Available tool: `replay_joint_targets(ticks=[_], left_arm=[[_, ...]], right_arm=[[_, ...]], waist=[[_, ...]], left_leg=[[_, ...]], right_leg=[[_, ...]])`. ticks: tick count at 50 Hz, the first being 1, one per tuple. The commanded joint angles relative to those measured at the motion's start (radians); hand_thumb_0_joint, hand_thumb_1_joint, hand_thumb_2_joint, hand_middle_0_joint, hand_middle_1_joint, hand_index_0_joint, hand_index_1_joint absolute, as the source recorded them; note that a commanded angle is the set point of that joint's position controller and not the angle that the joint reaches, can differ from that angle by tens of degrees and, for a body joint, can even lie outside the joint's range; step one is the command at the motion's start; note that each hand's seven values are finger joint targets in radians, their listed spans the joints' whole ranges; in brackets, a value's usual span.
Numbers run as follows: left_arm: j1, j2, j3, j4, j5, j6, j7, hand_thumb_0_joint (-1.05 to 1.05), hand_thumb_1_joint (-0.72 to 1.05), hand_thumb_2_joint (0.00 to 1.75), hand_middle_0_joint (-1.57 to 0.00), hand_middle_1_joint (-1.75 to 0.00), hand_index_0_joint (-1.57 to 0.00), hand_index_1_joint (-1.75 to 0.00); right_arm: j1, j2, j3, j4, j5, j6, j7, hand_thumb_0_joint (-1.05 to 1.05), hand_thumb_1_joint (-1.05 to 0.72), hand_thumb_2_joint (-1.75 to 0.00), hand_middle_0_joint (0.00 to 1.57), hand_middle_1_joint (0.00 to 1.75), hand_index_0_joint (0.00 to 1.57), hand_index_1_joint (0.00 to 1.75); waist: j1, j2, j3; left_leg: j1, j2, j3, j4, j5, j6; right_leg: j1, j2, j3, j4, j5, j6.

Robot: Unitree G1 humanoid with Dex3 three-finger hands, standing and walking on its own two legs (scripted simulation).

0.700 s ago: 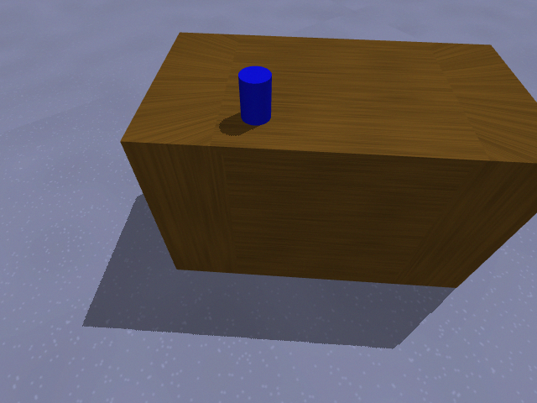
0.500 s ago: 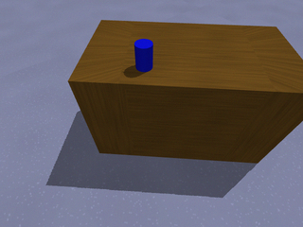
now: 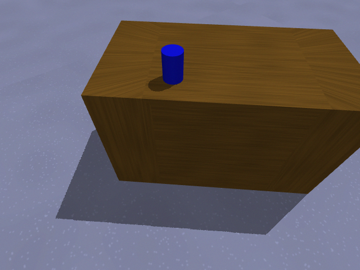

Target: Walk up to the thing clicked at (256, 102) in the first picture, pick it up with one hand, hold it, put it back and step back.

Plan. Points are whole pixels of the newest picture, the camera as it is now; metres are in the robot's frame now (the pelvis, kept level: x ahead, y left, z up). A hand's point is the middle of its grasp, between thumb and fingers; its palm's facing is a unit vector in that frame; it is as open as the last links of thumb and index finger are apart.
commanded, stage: stand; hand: left
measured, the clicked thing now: (172, 65) +0.81 +0.05 -0.02
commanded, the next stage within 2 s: walk up in 0.42 s
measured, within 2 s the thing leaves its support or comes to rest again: neither
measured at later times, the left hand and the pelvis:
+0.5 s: hand out of the picture +0.08 +0.26 -0.16, palm faces -0.03 -0.94 -0.33, open 7.4 cm; pelvis +0.01 +0.00 +0.00, yaw -1 degrees
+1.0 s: hand (126, 261) +0.16 +0.15 -0.16, palm faces -0.01 -0.94 -0.33, open 7.4 cm; pelvis +0.13 -0.12 -0.01, yaw -4 degrees
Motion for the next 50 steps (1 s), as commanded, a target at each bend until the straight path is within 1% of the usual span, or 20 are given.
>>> replay_joint_targets(ticks=[1,5,11,20,21,22,23,24,25,27,31,34,36,37,38,39,40,44,47,50], left_arm=[[-0.034,0.208,0.036,-0.057,0.001,-0.019,0.016,0.0,0.9,0.9,-0.2,-0.3,-0.2,-0.3],[-0.036,0.21,0.038,-0.056,0.005,-0.019,0.017,0.0,0.9,0.9,-0.2,-0.3,-0.2,-0.3],[-0.027,0.209,0.038,-0.06,0.003,-0.022,0.016,0.0,0.9,0.9,-0.2,-0.3,-0.2,-0.3],[-0.04,0.213,0.04,-0.063,0.005,-0.021,0.017,0.0,0.9,0.9,-0.2,-0.3,-0.2,-0.3],[0.01,0.288,0.107,-0.141,0.03,-0.013,-0.015,0.0,0.9,0.9,-0.2,-0.3,-0.2,-0.3],[-0.025,0.267,0.107,-0.153,0.041,-0.005,-0.028,0.0,0.9,0.9,-0.2,-0.3,-0.2,-0.3],[-0.071,0.237,0.106,-0.174,0.046,0.006,-0.037,0.0,0.9,0.9,-0.2,-0.3,-0.2,-0.3],[-0.093,0.243,0.116,-0.2,0.054,0.014,-0.043,0.0,0.9,0.9,-0.2,-0.3,-0.2,-0.3],[-0.071,0.249,0.12,-0.212,0.049,0.013,-0.045,0.0,0.9,0.9,-0.2,-0.3,-0.2,-0.3],[-0.023,0.252,0.128,-0.221,0.036,0.009,-0.059,0.0,0.9,0.9,-0.2,-0.3,-0.2,-0.3],[0.044,0.238,0.132,-0.246,0.034,0.008,-0.092,0.0,0.9,0.9,-0.2,-0.3,-0.2,-0.3],[0.123,0.238,0.143,-0.229,0.032,0.003,-0.095,0.0,0.9,0.9,-0.2,-0.3,-0.2,-0.3],[0.308,0.278,0.165,-0.165,0.031,-0.01,-0.078,0.0,0.9,0.9,-0.2,-0.3,-0.2,-0.3],[0.401,0.342,0.187,-0.151,0.037,-0.018,-0.062,0.0,0.9,0.9,-0.2,-0.3,-0.2,-0.3],[0.436,0.397,0.202,-0.177,0.045,-0.021,-0.048,0.0,0.9,0.9,-0.2,-0.3,-0.2,-0.3],[0.32,0.421,0.19,-0.229,0.04,-0.022,-0.049,0.0,0.9,0.9,-0.2,-0.3,-0.2,-0.3],[0.198,0.447,0.186,-0.281,0.032,-0.024,-0.048,0.0,0.9,0.9,-0.2,-0.3,-0.2,-0.3],[0.149,0.332,0.157,-0.301,0.011,-0.041,-0.034,0.0,0.9,0.9,-0.2,-0.3,-0.2,-0.3],[0.185,0.312,0.148,-0.308,0.011,-0.055,-0.032,0.0,0.9,0.9,-0.2,-0.3,-0.2,-0.3],[0.21,0.328,0.15,-0.328,0.013,-0.065,-0.033,0.0,0.9,0.9,-0.2,-0.3,-0.2,-0.3]], right_arm=[[-0.039,-0.209,-0.042,-0.061,-0.001,-0.018,-0.02,0.0,-0.9,-0.9,0.2,0.3,0.2,0.3],[-0.04,-0.215,-0.044,-0.061,0.0,-0.014,-0.018,0.0,-0.9,-0.9,0.2,0.3,0.2,0.3],[-0.049,-0.218,-0.043,-0.068,0.0,-0.02,-0.019,0.0,-0.9,-0.9,0.2,0.3,0.2,0.3],[-0.041,-0.212,-0.041,-0.067,-0.002,-0.019,-0.02,0.0,-0.9,-0.9,0.2,0.3,0.2,0.3],[0.069,-0.303,-0.104,-0.103,-0.018,-0.038,-0.017,0.0,-0.9,-0.9,0.2,0.3,0.2,0.3],[0.149,-0.335,-0.124,-0.083,-0.026,-0.044,-0.017,0.0,-0.9,-0.9,0.2,0.3,0.2,0.3],[0.195,-0.366,-0.143,-0.072,-0.031,-0.047,-0.021,0.0,-0.9,-0.9,0.2,0.3,0.2,0.3],[0.202,-0.385,-0.155,-0.089,-0.03,-0.055,-0.025,0.0,-0.9,-0.9,0.2,0.3,0.2,0.3],[0.181,-0.39,-0.159,-0.112,-0.029,-0.063,-0.027,0.0,-0.9,-0.9,0.2,0.3,0.2,0.3],[0.113,-0.357,-0.154,-0.152,-0.029,-0.076,-0.028,0.0,-0.9,-0.9,0.2,0.3,0.2,0.3],[0.052,-0.341,-0.162,-0.223,-0.042,-0.082,-0.015,0.0,-0.9,-0.9,0.2,0.3,0.2,0.3],[0.001,-0.327,-0.161,-0.256,-0.044,-0.071,-0.007,0.0,-0.9,-0.9,0.2,0.3,0.2,0.3],[0.015,-0.271,-0.144,-0.263,-0.05,-0.054,-0.009,0.0,-0.9,-0.9,0.2,0.3,0.2,0.3],[0.064,-0.216,-0.123,-0.27,-0.048,-0.048,-0.01,0.0,-0.9,-0.9,0.2,0.3,0.2,0.3],[0.106,-0.17,-0.103,-0.291,-0.03,-0.044,-0.004,0.0,-0.9,-0.9,0.2,0.3,0.2,0.3],[0.129,-0.241,-0.127,-0.289,-0.02,-0.034,-0.005,0.0,-0.9,-0.9,0.2,0.3,0.2,0.3],[0.144,-0.309,-0.146,-0.271,-0.02,-0.035,-0.005,0.0,-0.9,-0.9,0.2,0.3,0.2,0.3],[0.248,-0.285,-0.137,-0.219,0.002,-0.041,0.008,0.0,-0.9,-0.9,0.2,0.3,0.2,0.3],[0.228,-0.262,-0.135,-0.253,-0.012,-0.038,0.031,0.0,-0.9,-0.9,0.2,0.3,0.2,0.3],[0.167,-0.251,-0.135,-0.3,-0.023,-0.042,0.044,0.0,-0.9,-0.9,0.2,0.3,0.2,0.3]], waist=[[-0.002,0.008,-0.074],[-0.004,0.002,-0.062],[0.002,0.014,-0.098],[-0.004,0.008,-0.09],[-0.025,-0.051,-0.163],[-0.062,0.02,-0.093],[-0.097,0.111,-0.007],[-0.101,0.091,0.052],[-0.08,0.054,0.09],[-0.028,0.063,0.093],[0.014,0.204,0.057],[0.059,0.192,0.035],[0.126,-0.017,-0.033],[0.165,-0.244,-0.065],[0.171,-0.4,-0.04],[0.104,-0.298,-0.001],[0.052,-0.244,0.081],[-0.003,-0.13,0.054],[0.007,-0.109,0.076],[0.027,-0.095,0.091]], left_leg=[[0.008,0.116,-0.079,-0.046,0.173,0.03],[0.001,0.116,-0.084,-0.051,0.116,0.033],[0.026,0.121,-0.079,-0.037,0.213,0.034],[0.017,0.121,-0.074,-0.049,0.198,0.032],[0.113,0.103,-0.092,0.012,-0.223,0.105],[0.165,0.168,-0.197,-0.048,-0.443,0.148],[0.228,0.273,-0.346,-0.144,-0.562,0.194],[0.179,0.378,-0.452,-0.185,-0.566,0.249],[0.11,0.394,-0.462,-0.194,-0.538,0.258],[0.066,0.369,-0.393,-0.189,-0.432,0.244],[0.01,0.288,-0.156,-0.118,-0.238,0.209],[-0.204,0.203,-0.027,-0.025,-0.269,0.154],[-0.339,0.116,0.049,0.294,-0.341,0.12],[-0.455,0.037,0.115,0.573,-0.413,0.103],[-0.547,-0.054,0.056,0.798,-0.486,0.062],[-0.493,-0.048,-0.027,0.865,-0.426,0.042],[-0.447,0.01,-0.048,0.878,-0.383,0.041],[-0.356,0.069,-0.064,0.766,-0.219,0.053],[-0.337,0.068,-0.017,0.605,-0.193,0.036],[-0.348,0.076,0.005,0.467,-0.168,0.027]], right_leg=[[0.023,-0.128,0.097,-0.04,0.146,-0.023],[0.017,-0.128,0.102,-0.058,0.094,-0.023],[0.047,-0.134,0.099,-0.036,0.191,-0.024],[0.053,-0.136,0.099,-0.042,0.181,-0.022],[-0.022,-0.054,0.075,0.077,-0.205,-0.052],[-0.227,-0.033,0.058,0.172,-0.372,-0.054],[-0.443,0.002,0.017,0.353,-0.351,-0.036],[-0.55,-0.024,0.107,0.516,-0.354,-0.024],[-0.566,-0.044,0.164,0.559,-0.317,-0.03],[-0.524,-0.082,0.214,0.611,-0.251,-0.034],[-0.367,-0.105,0.113,0.436,-0.201,-0.013],[-0.073,-0.066,0.024,0.296,-0.062,-0.014],[0.191,-0.005,-0.012,0.235,-0.024,-0.002],[0.278,-0.024,0.065,0.169,-0.174,-0.02],[0.191,-0.196,0.418,-0.013,-0.527,-0.076],[0.0,-0.355,0.741,-0.219,-0.808,-0.18],[-0.136,-0.383,0.809,-0.242,-0.835,-0.243],[-0.174,-0.264,0.424,-0.114,-0.456,-0.209],[-0.2,-0.234,0.325,-0.109,-0.369,-0.224],[-0.177,-0.254,0.316,-0.118,-0.349,-0.234]])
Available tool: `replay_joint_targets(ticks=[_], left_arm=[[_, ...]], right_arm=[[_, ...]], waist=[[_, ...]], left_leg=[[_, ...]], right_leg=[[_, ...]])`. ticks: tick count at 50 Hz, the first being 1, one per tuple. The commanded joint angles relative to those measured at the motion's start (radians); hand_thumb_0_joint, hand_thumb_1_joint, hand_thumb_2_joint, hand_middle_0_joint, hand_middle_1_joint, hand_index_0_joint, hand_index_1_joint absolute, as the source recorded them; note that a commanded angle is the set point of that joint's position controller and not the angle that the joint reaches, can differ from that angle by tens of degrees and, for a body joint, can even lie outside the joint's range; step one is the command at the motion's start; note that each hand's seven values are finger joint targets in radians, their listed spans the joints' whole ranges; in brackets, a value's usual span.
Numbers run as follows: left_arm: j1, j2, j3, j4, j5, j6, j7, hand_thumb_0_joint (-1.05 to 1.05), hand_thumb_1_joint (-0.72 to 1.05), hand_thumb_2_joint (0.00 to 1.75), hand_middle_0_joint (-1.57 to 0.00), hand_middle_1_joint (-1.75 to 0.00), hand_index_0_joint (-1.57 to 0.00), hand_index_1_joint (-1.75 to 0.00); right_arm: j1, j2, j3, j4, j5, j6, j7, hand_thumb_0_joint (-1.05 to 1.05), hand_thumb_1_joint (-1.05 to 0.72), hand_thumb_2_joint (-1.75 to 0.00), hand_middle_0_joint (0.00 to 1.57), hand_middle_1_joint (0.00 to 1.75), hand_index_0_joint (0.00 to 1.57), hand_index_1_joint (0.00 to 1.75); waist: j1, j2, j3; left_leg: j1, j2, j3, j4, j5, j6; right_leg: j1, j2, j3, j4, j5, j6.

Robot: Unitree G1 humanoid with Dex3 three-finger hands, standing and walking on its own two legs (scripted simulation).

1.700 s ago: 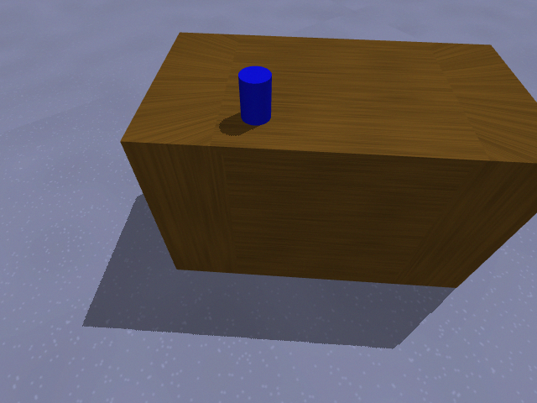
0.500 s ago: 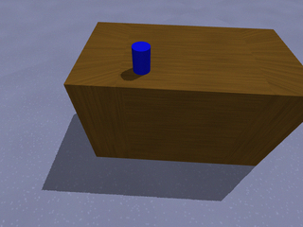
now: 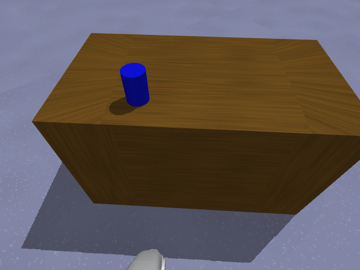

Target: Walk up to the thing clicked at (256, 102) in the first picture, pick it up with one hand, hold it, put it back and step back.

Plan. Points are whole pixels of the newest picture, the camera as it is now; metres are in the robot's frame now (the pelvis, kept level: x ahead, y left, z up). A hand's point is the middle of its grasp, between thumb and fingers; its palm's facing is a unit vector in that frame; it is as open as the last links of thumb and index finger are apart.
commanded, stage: walk up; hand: left
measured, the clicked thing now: (135, 85) +0.67 +0.21 -0.01
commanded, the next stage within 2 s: none
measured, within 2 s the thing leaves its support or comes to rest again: neither
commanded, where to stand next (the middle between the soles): +0.22 -0.01 m, yaw +0 degrees
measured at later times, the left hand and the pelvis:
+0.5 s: hand (98, 213) +0.26 +0.26 -0.14, palm faces -0.04 -0.93 -0.38, open 7.4 cm; pelvis +0.16 -0.02 -0.01, yaw +0 degrees
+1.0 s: hand (103, 220) +0.25 +0.25 -0.16, palm faces +0.08 -0.92 -0.39, open 7.4 cm; pelvis +0.15 -0.04 -0.02, yaw +4 degrees
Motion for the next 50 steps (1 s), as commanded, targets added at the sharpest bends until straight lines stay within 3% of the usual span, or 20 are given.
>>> replay_joint_targets(ticks=[1,5,7,8,9,10,11,14,20,24,26,27,28,30,34,43,47,48,49,50], left_arm=[[-0.022,0.304,0.077,-0.12,0.002,-0.048,0.022,0.0,0.9,0.9,-0.2,-0.3,-0.2,-0.3],[-0.035,0.294,0.062,-0.145,-0.003,-0.04,0.015,0.0,0.9,0.9,-0.2,-0.3,-0.2,-0.3],[-0.028,0.245,0.038,-0.162,-0.002,-0.033,0.015,0.0,0.9,0.9,-0.2,-0.3,-0.2,-0.3],[0.015,0.19,0.022,-0.168,-0.008,-0.033,0.016,0.0,0.9,0.9,-0.2,-0.3,-0.2,-0.3],[0.046,0.141,0.015,-0.172,-0.011,-0.03,0.015,0.0,0.9,0.9,-0.2,-0.3,-0.2,-0.3],[0.022,0.26,0.045,-0.15,0.001,-0.017,0.031,0.0,0.9,0.9,-0.2,-0.3,-0.2,-0.3],[-0.004,0.278,0.045,-0.152,0.002,-0.017,0.038,0.0,0.9,0.9,-0.2,-0.3,-0.2,-0.3],[-0.005,0.24,0.043,-0.136,-0.011,-0.014,0.03,0.0,0.9,0.9,-0.2,-0.3,-0.2,-0.3],[-0.042,0.162,0.017,-0.14,-0.032,-0.003,0.031,0.0,0.9,0.9,-0.2,-0.3,-0.2,-0.3],[-0.08,0.171,0.02,-0.1,-0.026,-0.008,0.048,0.0,0.9,0.9,-0.2,-0.3,-0.2,-0.3],[-0.023,0.212,0.033,-0.062,-0.02,-0.019,0.056,0.0,0.9,0.9,-0.2,-0.3,-0.2,-0.3],[-0.011,0.268,0.048,-0.065,-0.014,-0.027,0.063,0.0,0.9,0.9,-0.2,-0.3,-0.2,-0.3],[-0.016,0.294,0.051,-0.081,-0.012,-0.033,0.069,0.0,0.9,0.9,-0.2,-0.3,-0.2,-0.3],[-0.131,0.319,0.049,-0.111,-0.017,-0.019,0.077,0.0,0.9,0.9,-0.2,-0.3,-0.2,-0.3],[-0.211,0.274,0.036,-0.107,-0.006,0.0,0.089,0.0,0.9,0.9,-0.2,-0.3,-0.2,-0.3],[-0.24,0.293,0.058,-0.088,0.005,0.013,0.089,0.0,0.9,0.9,-0.2,-0.3,-0.2,-0.3],[-0.292,0.26,0.042,-0.085,-0.002,0.027,0.083,0.0,0.9,0.9,-0.2,-0.3,-0.2,-0.3],[-0.27,0.233,0.032,-0.082,-0.004,0.03,0.082,0.0,0.9,0.9,-0.2,-0.3,-0.2,-0.3],[-0.254,0.196,0.02,-0.084,-0.01,0.031,0.08,0.0,0.9,0.9,-0.2,-0.3,-0.2,-0.3],[-0.286,0.23,0.033,-0.067,-0.01,0.033,0.088,0.0,0.9,0.9,-0.2,-0.3,-0.2,-0.3]], right_arm=[[-0.003,-0.185,-0.059,-0.1,-0.01,-0.019,-0.001,0.0,-0.9,-0.9,0.2,0.3,0.2,0.3],[0.015,-0.17,-0.065,-0.109,-0.006,-0.049,-0.009,0.0,-0.9,-0.9,0.2,0.3,0.2,0.3],[0.126,-0.192,-0.08,-0.085,-0.009,-0.065,-0.027,0.0,-0.9,-0.9,0.2,0.3,0.2,0.3],[0.21,-0.252,-0.099,-0.077,-0.018,-0.073,-0.039,0.0,-0.9,-0.9,0.2,0.3,0.2,0.3],[0.232,-0.324,-0.111,-0.108,-0.027,-0.08,-0.048,0.0,-0.9,-0.9,0.2,0.3,0.2,0.3],[0.207,-0.343,-0.117,-0.118,0.001,-0.075,-0.046,0.0,-0.9,-0.9,0.2,0.3,0.2,0.3],[0.186,-0.324,-0.115,-0.123,0.007,-0.073,-0.046,0.0,-0.9,-0.9,0.2,0.3,0.2,0.3],[0.139,-0.248,-0.074,-0.148,0.013,-0.082,-0.058,0.0,-0.9,-0.9,0.2,0.3,0.2,0.3],[0.054,-0.215,-0.048,-0.183,0.006,-0.06,-0.068,0.0,-0.9,-0.9,0.2,0.3,0.2,0.3],[0.027,-0.22,-0.043,-0.175,0.024,-0.019,-0.067,0.0,-0.9,-0.9,0.2,0.3,0.2,0.3],[-0.006,-0.173,-0.023,-0.18,0.04,0.001,-0.065,0.0,-0.9,-0.9,0.2,0.3,0.2,0.3],[0.032,-0.136,-0.008,-0.18,0.047,0.005,-0.065,0.0,-0.9,-0.9,0.2,0.3,0.2,0.3],[0.099,-0.087,0.012,-0.169,0.051,0.017,-0.066,0.0,-0.9,-0.9,0.2,0.3,0.2,0.3],[0.106,-0.181,-0.019,-0.12,0.04,0.051,-0.087,0.0,-0.9,-0.9,0.2,0.3,0.2,0.3],[0.086,-0.189,-0.024,-0.055,0.037,0.063,-0.08,0.0,-0.9,-0.9,0.2,0.3,0.2,0.3],[0.031,-0.187,-0.027,-0.012,-0.003,0.058,-0.058,0.0,-0.9,-0.9,0.2,0.3,0.2,0.3],[0.091,-0.185,-0.042,0.023,-0.022,0.052,-0.04,0.0,-0.9,-0.9,0.2,0.3,0.2,0.3],[0.086,-0.207,-0.047,0.019,-0.029,0.049,-0.038,0.0,-0.9,-0.9,0.2,0.3,0.2,0.3],[0.027,-0.281,-0.063,-0.018,-0.037,0.045,-0.038,0.0,-0.9,-0.9,0.2,0.3,0.2,0.3],[-0.073,-0.332,-0.07,-0.044,-0.024,0.044,-0.04,0.0,-0.9,-0.9,0.2,0.3,0.2,0.3]], waist=[[-0.016,-0.109,0.062],[-0.035,-0.055,0.007],[-0.1,0.011,-0.062],[-0.13,0.173,-0.135],[-0.119,0.259,-0.126],[-0.128,0.134,-0.105],[-0.115,0.1,-0.056],[-0.073,0.037,0.015],[-0.044,0.189,0.028],[-0.052,0.163,-0.053],[0.0,0.019,-0.104],[0.012,-0.133,-0.155],[-0.004,-0.255,-0.21],[-0.028,-0.22,-0.18],[-0.05,-0.206,-0.124],[-0.034,-0.207,-0.113],[-0.083,-0.121,-0.112],[-0.075,-0.036,-0.097],[-0.069,0.165,-0.061],[-0.083,0.245,0.006]], left_leg=[[-0.009,0.057,-0.023,-0.175,0.061,-0.005],[0.159,0.009,0.053,-0.393,0.161,-0.001],[0.421,-0.031,0.057,-0.473,0.167,0.023],[0.56,0.11,-0.177,-0.563,0.013,0.082],[0.644,0.346,-0.598,-0.66,-0.083,0.166],[0.571,0.412,-0.676,-0.662,-0.124,0.253],[0.535,0.422,-0.656,-0.647,0.005,0.284],[0.403,0.279,-0.278,-0.596,0.486,0.181],[0.228,0.184,0.014,-0.529,0.903,0.168],[0.164,0.154,0.008,-0.392,0.704,0.133],[0.111,0.09,0.032,-0.21,0.45,0.083],[0.054,0.043,0.058,-0.067,0.23,0.048],[-0.004,-0.042,0.017,0.066,-0.18,0.014],[0.065,-0.002,-0.07,0.159,-0.261,0.01],[0.041,-0.017,-0.094,0.123,-0.159,-0.014],[0.095,-0.017,-0.006,-0.126,-0.108,-0.01],[0.273,-0.025,0.005,-0.322,0.014,0.033],[0.268,0.035,-0.111,-0.429,-0.111,0.058],[0.216,0.204,-0.429,-0.629,-0.33,0.133],[0.002,0.327,-0.542,-0.731,-0.444,0.226]], right_leg=[[-0.069,-0.292,0.322,-0.301,-0.259,-0.177],[-0.066,-0.245,0.204,-0.153,-0.084,-0.146],[-0.173,-0.17,0.109,0.074,0.084,-0.095],[-0.283,-0.081,0.032,0.352,0.088,-0.046],[-0.506,0.04,0.03,0.522,-0.243,0.01],[-0.496,-0.025,0.127,0.607,-0.307,0.007],[-0.517,-0.054,0.153,0.645,-0.294,0.006],[-0.429,-0.081,0.192,0.583,-0.147,0.012],[-0.228,-0.079,0.041,0.314,0.015,0.046],[-0.027,-0.035,-0.011,0.128,0.165,0.033],[0.122,-0.026,0.001,0.015,0.293,0.017],[0.189,-0.125,0.101,-0.01,0.494,-0.013],[0.212,-0.346,0.408,-0.08,0.596,-0.084],[0.043,-0.409,0.524,-0.101,0.362,-0.215],[-0.063,-0.284,0.336,-0.122,0.036,-0.131],[-0.124,-0.329,0.318,-0.128,-0.104,-0.154],[-0.309,-0.283,0.238,-0.074,-0.296,-0.065],[-0.354,-0.237,0.206,0.005,-0.357,-0.034],[-0.445,-0.117,0.109,0.2,-0.373,0.019],[-0.34,-0.026,0.042,0.446,-0.309,0.031]])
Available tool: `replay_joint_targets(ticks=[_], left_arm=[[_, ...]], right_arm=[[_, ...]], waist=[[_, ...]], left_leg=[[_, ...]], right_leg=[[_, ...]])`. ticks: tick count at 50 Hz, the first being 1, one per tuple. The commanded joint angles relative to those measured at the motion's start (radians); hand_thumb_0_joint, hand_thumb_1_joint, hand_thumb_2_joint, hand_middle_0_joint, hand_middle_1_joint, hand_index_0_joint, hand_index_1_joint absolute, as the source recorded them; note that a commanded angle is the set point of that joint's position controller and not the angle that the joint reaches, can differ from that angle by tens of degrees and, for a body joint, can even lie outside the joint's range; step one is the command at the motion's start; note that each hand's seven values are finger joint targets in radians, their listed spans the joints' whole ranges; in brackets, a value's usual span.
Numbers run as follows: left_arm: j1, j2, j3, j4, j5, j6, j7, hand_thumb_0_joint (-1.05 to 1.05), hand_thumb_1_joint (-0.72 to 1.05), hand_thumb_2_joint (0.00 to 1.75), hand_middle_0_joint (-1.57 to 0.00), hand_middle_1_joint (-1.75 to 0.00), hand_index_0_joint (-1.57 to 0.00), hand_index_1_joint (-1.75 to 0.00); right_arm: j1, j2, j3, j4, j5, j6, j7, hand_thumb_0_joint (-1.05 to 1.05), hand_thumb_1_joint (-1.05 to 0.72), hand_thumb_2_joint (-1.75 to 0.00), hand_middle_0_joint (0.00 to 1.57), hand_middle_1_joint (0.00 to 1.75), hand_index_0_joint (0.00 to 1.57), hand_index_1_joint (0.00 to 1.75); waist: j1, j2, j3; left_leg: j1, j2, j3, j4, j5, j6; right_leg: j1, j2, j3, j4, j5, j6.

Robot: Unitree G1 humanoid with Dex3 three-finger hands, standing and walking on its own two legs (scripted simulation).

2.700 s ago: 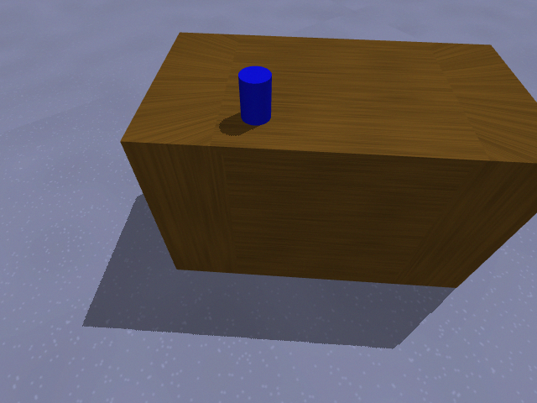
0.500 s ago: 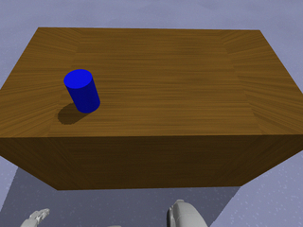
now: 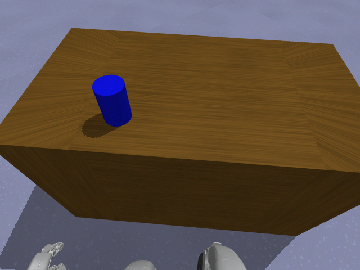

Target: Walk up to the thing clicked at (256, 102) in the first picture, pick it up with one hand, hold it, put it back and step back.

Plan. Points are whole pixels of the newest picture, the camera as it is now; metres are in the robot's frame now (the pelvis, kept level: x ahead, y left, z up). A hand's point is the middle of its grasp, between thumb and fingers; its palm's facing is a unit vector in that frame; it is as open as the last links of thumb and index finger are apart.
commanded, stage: walk up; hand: left
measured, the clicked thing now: (113, 101) +0.53 +0.21 +0.02
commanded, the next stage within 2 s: stand in 1.44 s
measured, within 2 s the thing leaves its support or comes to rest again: neither
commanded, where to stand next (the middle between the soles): +0.07 +0.02 m, yaw -3 degrees
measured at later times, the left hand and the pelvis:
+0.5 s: hand out of the picture +0.07 +0.28 -0.13, palm faces -0.02 -0.92 -0.38, open 7.4 cm; pelvis +0.00 +0.02 +0.02, yaw -2 degrees
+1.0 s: hand out of the picture +0.12 +0.28 -0.12, palm faces -0.11 -0.92 -0.37, open 7.4 cm; pelvis +0.01 +0.02 +0.03, yaw -4 degrees
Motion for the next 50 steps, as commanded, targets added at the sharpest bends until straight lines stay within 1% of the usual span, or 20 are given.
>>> replay_joint_targets(ticks=[1,3,4,8,10,11,12,13,14,15,16,17,18,19,20,21,25,32,39,50], left_arm=[[-0.033,0.229,0.059,-0.051,0.0,-0.024,0.019,0.0,0.9,0.9,-0.2,-0.3,-0.2,-0.3],[0.027,0.194,0.054,-0.017,-0.018,-0.027,0.007,0.0,0.9,0.9,-0.2,-0.3,-0.2,-0.3],[0.054,0.179,0.049,-0.007,-0.023,-0.03,0.006,0.0,0.9,0.9,-0.2,-0.3,-0.2,-0.3],[0.043,0.151,0.022,-0.008,-0.016,-0.061,0.008,0.0,0.9,0.9,-0.2,-0.3,-0.2,-0.3],[0.113,0.148,0.019,0.035,-0.007,-0.082,0.021,0.0,0.9,0.9,-0.2,-0.3,-0.2,-0.3],[0.129,0.198,0.029,0.04,0.004,-0.092,0.029,0.0,0.9,0.9,-0.2,-0.3,-0.2,-0.3],[0.137,0.253,0.038,0.037,0.015,-0.102,0.034,0.0,0.9,0.9,-0.2,-0.3,-0.2,-0.3],[0.102,0.305,0.043,0.035,0.009,-0.098,0.033,0.0,0.9,0.9,-0.2,-0.3,-0.2,-0.3],[0.066,0.33,0.044,0.016,0.007,-0.096,0.029,0.0,0.9,0.9,-0.2,-0.3,-0.2,-0.3],[0.03,0.294,0.033,0.007,0.003,-0.094,0.024,0.0,0.9,0.9,-0.2,-0.3,-0.2,-0.3],[0.021,0.258,0.021,0.006,-0.001,-0.093,0.018,0.0,0.9,0.9,-0.2,-0.3,-0.2,-0.3],[-0.001,0.231,0.011,-0.002,-0.005,-0.094,0.016,0.0,0.9,0.9,-0.2,-0.3,-0.2,-0.3],[0.016,0.2,0.001,0.003,-0.009,-0.096,0.017,0.0,0.9,0.9,-0.2,-0.3,-0.2,-0.3],[0.04,0.182,-0.003,0.01,-0.01,-0.094,0.015,0.0,0.9,0.9,-0.2,-0.3,-0.2,-0.3],[0.07,0.174,-0.009,0.025,-0.012,-0.091,0.012,0.0,0.9,0.9,-0.2,-0.3,-0.2,-0.3],[0.073,0.188,-0.004,0.04,-0.008,-0.09,0.011,0.0,0.9,0.9,-0.2,-0.3,-0.2,-0.3],[0.036,0.217,-0.004,0.049,-0.005,-0.098,0.011,0.0,0.9,0.9,-0.2,-0.3,-0.2,-0.3],[0.017,0.196,-0.019,0.075,-0.009,-0.093,0.015,0.0,0.9,0.9,-0.2,-0.3,-0.2,-0.3],[-0.012,0.193,-0.026,0.097,-0.008,-0.084,0.015,0.0,0.9,0.9,-0.2,-0.3,-0.2,-0.3],[-0.034,0.202,-0.027,0.116,-0.005,-0.083,0.02,0.0,0.9,0.9,-0.2,-0.3,-0.2,-0.3]], right_arm=[[-0.101,-0.313,-0.077,-0.111,-0.01,-0.024,-0.016,0.0,-0.9,-0.9,0.2,0.3,0.2,0.3],[-0.144,-0.233,-0.05,-0.126,-0.012,-0.037,-0.03,0.0,-0.9,-0.9,0.2,0.3,0.2,0.3],[-0.127,-0.209,-0.04,-0.114,-0.007,-0.042,-0.033,0.0,-0.9,-0.9,0.2,0.3,0.2,0.3],[-0.075,-0.235,-0.051,-0.096,-0.005,-0.035,-0.027,0.0,-0.9,-0.9,0.2,0.3,0.2,0.3],[-0.075,-0.213,-0.045,-0.098,0.01,-0.021,-0.025,0.0,-0.9,-0.9,0.2,0.3,0.2,0.3],[-0.049,-0.186,-0.036,-0.103,0.021,-0.019,-0.026,0.0,-0.9,-0.9,0.2,0.3,0.2,0.3],[-0.037,-0.144,-0.02,-0.112,0.032,-0.024,-0.024,0.0,-0.9,-0.9,0.2,0.3,0.2,0.3],[-0.071,-0.159,-0.022,-0.117,0.026,-0.019,-0.028,0.0,-0.9,-0.9,0.2,0.3,0.2,0.3],[-0.054,-0.179,-0.035,-0.094,0.018,-0.02,-0.035,0.0,-0.9,-0.9,0.2,0.3,0.2,0.3],[-0.05,-0.185,-0.042,-0.078,0.017,-0.029,-0.033,0.0,-0.9,-0.9,0.2,0.3,0.2,0.3],[-0.052,-0.19,-0.045,-0.07,0.024,-0.038,-0.027,0.0,-0.9,-0.9,0.2,0.3,0.2,0.3],[-0.038,-0.187,-0.042,-0.059,0.028,-0.048,-0.023,0.0,-0.9,-0.9,0.2,0.3,0.2,0.3],[-0.051,-0.203,-0.05,-0.06,0.025,-0.053,-0.019,0.0,-0.9,-0.9,0.2,0.3,0.2,0.3],[-0.068,-0.214,-0.052,-0.066,0.021,-0.056,-0.019,0.0,-0.9,-0.9,0.2,0.3,0.2,0.3],[-0.118,-0.22,-0.048,-0.078,0.019,-0.056,-0.019,0.0,-0.9,-0.9,0.2,0.3,0.2,0.3],[-0.132,-0.219,-0.045,-0.071,0.027,-0.053,-0.015,0.0,-0.9,-0.9,0.2,0.3,0.2,0.3],[-0.154,-0.179,-0.03,-0.047,0.025,-0.043,-0.012,0.0,-0.9,-0.9,0.2,0.3,0.2,0.3],[-0.185,-0.183,-0.027,-0.009,0.028,-0.051,-0.01,0.0,-0.9,-0.9,0.2,0.3,0.2,0.3],[-0.211,-0.175,-0.026,0.013,0.026,-0.045,-0.01,0.0,-0.9,-0.9,0.2,0.3,0.2,0.3],[-0.203,-0.171,-0.029,0.04,0.028,-0.037,-0.008,0.0,-0.9,-0.9,0.2,0.3,0.2,0.3]], waist=[[-0.022,0.255,0.025],[0.014,0.157,0.013],[0.023,0.164,-0.025],[-0.015,0.242,-0.124],[0.011,0.204,-0.158],[0.005,0.14,-0.18],[0.003,0.016,-0.194],[-0.002,-0.028,-0.15],[-0.009,-0.069,-0.116],[-0.039,-0.053,-0.09],[-0.049,-0.023,-0.093],[-0.059,-0.028,-0.123],[-0.048,0.003,-0.155],[-0.03,0.021,-0.172],[-0.002,0.037,-0.154],[0.002,0.026,-0.138],[-0.012,0.03,-0.061],[-0.002,0.057,-0.121],[-0.001,0.085,-0.103],[-0.014,0.037,-0.125]], left_leg=[[-0.259,0.387,-0.549,-0.505,-0.349,0.262],[-0.178,0.232,-0.287,-0.377,0.042,0.193],[-0.101,0.213,-0.239,-0.343,0.161,0.176],[0.149,0.22,-0.197,-0.209,0.306,0.181],[0.146,0.185,-0.119,-0.074,0.423,0.136],[0.073,0.156,-0.109,-0.016,0.389,0.096],[-0.075,0.098,-0.095,0.05,0.233,0.047],[-0.169,0.057,-0.039,0.022,-0.053,0.029],[-0.075,0.081,-0.066,0.043,-0.122,0.026],[-0.004,0.09,-0.082,-0.022,-0.072,0.034],[0.047,0.081,-0.071,-0.128,0.002,0.037],[0.123,0.099,-0.081,-0.207,0.198,0.048],[0.173,0.14,-0.152,-0.245,0.326,0.079],[0.203,0.187,-0.2,-0.269,0.361,0.109],[0.157,0.224,-0.239,-0.286,0.241,0.134],[0.098,0.231,-0.221,-0.283,0.155,0.148],[0.05,0.109,-0.092,-0.264,0.112,0.054],[0.135,0.156,-0.114,-0.33,0.26,0.067],[0.138,0.157,-0.094,-0.386,0.182,0.055],[0.213,0.132,-0.046,-0.348,0.25,0.042]], right_leg=[[0.036,0.068,0.116,0.314,-0.279,-0.001],[0.048,0.088,0.138,0.284,-0.207,-0.004],[0.046,0.098,0.134,0.27,-0.197,-0.006],[0.112,0.076,0.029,-0.106,-0.201,0.024],[0.273,0.09,0.024,-0.376,0.011,0.01],[0.378,0.037,0.13,-0.377,0.126,-0.008],[0.48,-0.107,0.351,-0.356,0.301,-0.057],[0.443,-0.23,0.493,-0.34,0.219,-0.163],[0.306,-0.285,0.552,-0.324,0.21,-0.225],[0.228,-0.251,0.475,-0.308,0.215,-0.21],[0.222,-0.178,0.35,-0.282,0.217,-0.151],[0.215,-0.118,0.255,-0.247,0.25,-0.084],[0.2,-0.051,0.189,-0.19,0.272,-0.035],[0.175,0.001,0.144,-0.148,0.223,-0.009],[0.166,0.034,0.125,-0.164,0.079,0.0],[0.231,0.041,0.111,-0.181,-0.022,-0.005],[0.232,-0.049,0.239,-0.297,0.055,-0.043],[0.302,-0.01,0.161,-0.282,0.192,-0.012],[0.321,-0.004,0.159,-0.309,0.167,-0.002],[0.314,-0.033,0.198,-0.352,0.252,-0.011]])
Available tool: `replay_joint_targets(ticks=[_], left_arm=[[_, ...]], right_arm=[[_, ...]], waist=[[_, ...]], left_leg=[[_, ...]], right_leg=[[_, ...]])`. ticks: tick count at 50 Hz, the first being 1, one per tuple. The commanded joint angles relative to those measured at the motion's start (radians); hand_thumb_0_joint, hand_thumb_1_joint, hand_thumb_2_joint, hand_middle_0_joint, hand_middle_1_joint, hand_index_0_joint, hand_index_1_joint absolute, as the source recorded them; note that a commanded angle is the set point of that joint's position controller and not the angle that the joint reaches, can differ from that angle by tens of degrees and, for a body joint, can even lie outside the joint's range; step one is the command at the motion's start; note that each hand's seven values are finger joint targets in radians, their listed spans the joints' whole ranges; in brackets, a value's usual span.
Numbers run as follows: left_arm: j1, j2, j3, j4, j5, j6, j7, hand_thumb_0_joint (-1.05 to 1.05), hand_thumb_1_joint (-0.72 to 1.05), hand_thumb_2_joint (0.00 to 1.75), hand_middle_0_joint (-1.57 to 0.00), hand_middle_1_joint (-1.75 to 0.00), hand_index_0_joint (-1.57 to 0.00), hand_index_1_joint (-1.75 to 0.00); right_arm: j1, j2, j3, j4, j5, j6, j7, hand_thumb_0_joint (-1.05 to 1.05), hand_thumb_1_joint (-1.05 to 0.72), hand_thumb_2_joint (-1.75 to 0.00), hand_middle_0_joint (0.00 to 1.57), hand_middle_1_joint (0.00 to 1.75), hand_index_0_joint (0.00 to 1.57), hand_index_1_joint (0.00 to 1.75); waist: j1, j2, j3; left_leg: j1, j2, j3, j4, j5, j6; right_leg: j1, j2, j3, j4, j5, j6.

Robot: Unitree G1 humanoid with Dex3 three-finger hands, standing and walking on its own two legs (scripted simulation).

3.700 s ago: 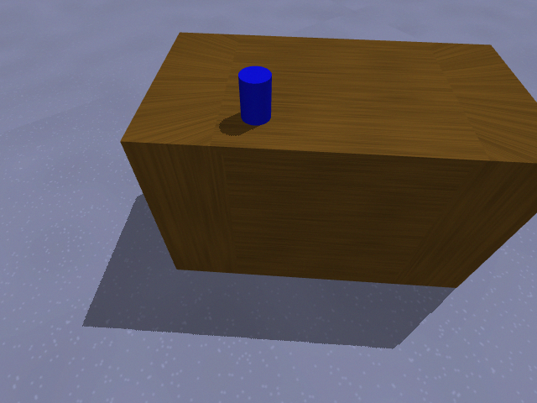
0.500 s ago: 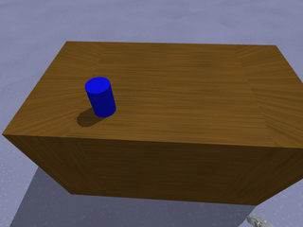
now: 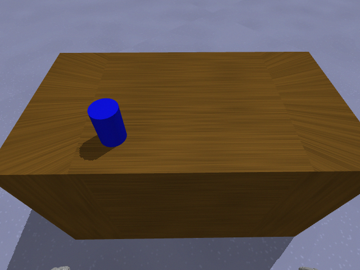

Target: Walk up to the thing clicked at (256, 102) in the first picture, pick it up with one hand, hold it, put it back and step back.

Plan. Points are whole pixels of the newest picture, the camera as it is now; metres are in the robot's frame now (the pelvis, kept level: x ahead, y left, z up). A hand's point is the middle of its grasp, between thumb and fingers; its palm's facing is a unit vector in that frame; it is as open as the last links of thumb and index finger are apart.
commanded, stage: walk up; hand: left
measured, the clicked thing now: (108, 123) +0.50 +0.22 -0.01
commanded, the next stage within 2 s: stand in 0.44 s
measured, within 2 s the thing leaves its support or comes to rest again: neither
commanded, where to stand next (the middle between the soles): +0.06 +0.01 m, yaw +1 degrees
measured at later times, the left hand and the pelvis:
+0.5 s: hand out of the picture +0.10 +0.26 -0.15, palm faces -0.04 -0.93 -0.37, open 7.4 cm; pelvis +0.01 +0.00 +0.00, yaw -1 degrees
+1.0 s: hand out of the picture +0.05 +0.24 -0.15, palm faces -0.01 -0.94 -0.34, open 7.4 cm; pelvis -0.02 -0.01 +0.01, yaw +1 degrees
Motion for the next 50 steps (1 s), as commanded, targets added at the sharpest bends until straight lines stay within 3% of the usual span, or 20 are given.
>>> replay_joint_targets(ticks=[1,12,16,21,22,25,28,33,35,42,50], left_arm=[[-0.054,0.233,0.047,-0.062,0.003,-0.024,0.02,0.0,0.9,0.9,-0.2,-0.3,-0.2,-0.3],[-0.058,0.208,0.046,-0.058,0.0,-0.012,0.024,0.0,0.9,0.9,-0.2,-0.3,-0.2,-0.3],[-0.05,0.209,0.047,-0.049,0.004,-0.01,0.024,0.0,0.9,0.9,-0.2,-0.3,-0.2,-0.3],[-0.052,0.217,0.051,-0.06,0.005,-0.012,0.026,0.0,0.9,0.9,-0.2,-0.3,-0.2,-0.3],[-0.088,0.196,0.041,-0.049,-0.002,-0.004,0.021,0.0,0.9,0.9,-0.2,-0.3,-0.2,-0.3],[-0.066,0.186,0.042,-0.047,-0.004,0.003,0.017,0.0,0.9,0.9,-0.2,-0.3,-0.2,-0.3],[-0.063,0.192,0.044,-0.035,-0.002,0.006,0.015,0.0,0.9,0.9,-0.2,-0.3,-0.2,-0.3],[-0.073,0.201,0.049,-0.033,0.001,0.005,0.012,0.0,0.9,0.9,-0.2,-0.3,-0.2,-0.3],[-0.072,0.195,0.047,-0.029,0.001,0.007,0.011,0.0,0.9,0.9,-0.2,-0.3,-0.2,-0.3],[-0.072,0.197,0.051,-0.019,0.004,0.004,0.005,0.0,0.9,0.9,-0.2,-0.3,-0.2,-0.3],[-0.06,0.197,0.055,-0.019,0.006,0.004,0.001,0.0,0.9,0.9,-0.2,-0.3,-0.2,-0.3]], right_arm=[[-0.057,-0.214,-0.05,-0.073,-0.001,-0.022,-0.017,0.0,-0.9,-0.9,0.2,0.3,0.2,0.3],[-0.053,-0.216,-0.058,-0.061,-0.001,-0.02,-0.023,0.0,-0.9,-0.9,0.2,0.3,0.2,0.3],[-0.072,-0.212,-0.06,-0.07,0.001,-0.016,-0.023,0.0,-0.9,-0.9,0.2,0.3,0.2,0.3],[-0.062,-0.206,-0.061,-0.071,-0.002,-0.016,-0.022,0.0,-0.9,-0.9,0.2,0.3,0.2,0.3],[-0.085,-0.176,-0.038,-0.063,0.011,-0.024,-0.028,0.0,-0.9,-0.9,0.2,0.3,0.2,0.3],[-0.079,-0.205,-0.043,-0.046,0.009,-0.031,-0.034,0.0,-0.9,-0.9,0.2,0.3,0.2,0.3],[-0.083,-0.197,-0.038,-0.035,0.011,-0.032,-0.036,0.0,-0.9,-0.9,0.2,0.3,0.2,0.3],[-0.083,-0.188,-0.029,-0.023,0.008,-0.033,-0.038,0.0,-0.9,-0.9,0.2,0.3,0.2,0.3],[-0.09,-0.186,-0.025,-0.021,0.006,-0.034,-0.036,0.0,-0.9,-0.9,0.2,0.3,0.2,0.3],[-0.088,-0.185,-0.027,-0.007,0.002,-0.034,-0.032,0.0,-0.9,-0.9,0.2,0.3,0.2,0.3],[-0.07,-0.187,-0.028,-0.003,-0.001,-0.037,-0.029,0.0,-0.9,-0.9,0.2,0.3,0.2,0.3]], waist=[[-0.006,-0.018,-0.1],[-0.004,0.014,-0.101],[-0.001,0.002,-0.076],[-0.003,-0.007,-0.085],[-0.017,-0.033,-0.076],[-0.007,-0.011,-0.111],[-0.009,-0.005,-0.142],[-0.013,0.003,-0.138],[-0.009,0.007,-0.102],[-0.007,-0.006,-0.055],[-0.004,-0.001,-0.061]], left_leg=[[0.058,0.101,-0.089,-0.077,0.14,0.037],[0.096,0.121,-0.079,-0.104,0.258,0.044],[0.08,0.116,-0.074,-0.097,0.194,0.046],[0.093,0.104,-0.058,-0.091,0.203,0.036],[0.088,0.129,-0.107,-0.125,0.348,0.026],[0.133,0.133,-0.097,-0.119,0.402,0.019],[0.158,0.134,-0.096,-0.123,0.423,0.013],[0.144,0.13,-0.091,-0.153,0.332,0.006],[0.11,0.125,-0.096,-0.174,0.243,0.004],[0.078,0.122,-0.111,-0.205,0.096,0.001],[0.057,0.124,-0.126,-0.21,0.049,0.007]], right_leg=[[-0.003,-0.097,0.073,-0.06,0.251,-0.069],[0.004,-0.074,0.032,-0.023,0.299,-0.056],[-0.002,-0.073,0.037,-0.039,0.277,-0.055],[-0.008,-0.09,0.063,-0.043,0.315,-0.066],[0.005,-0.094,0.059,-0.067,0.401,-0.054],[0.035,-0.095,0.052,-0.087,0.417,-0.045],[0.068,-0.101,0.047,-0.101,0.433,-0.046],[0.075,-0.106,0.053,-0.133,0.375,-0.047],[0.06,-0.103,0.054,-0.16,0.3,-0.04],[0.013,-0.099,0.063,-0.207,0.145,-0.043],[0.004,-0.099,0.063,-0.216,0.085,-0.047]])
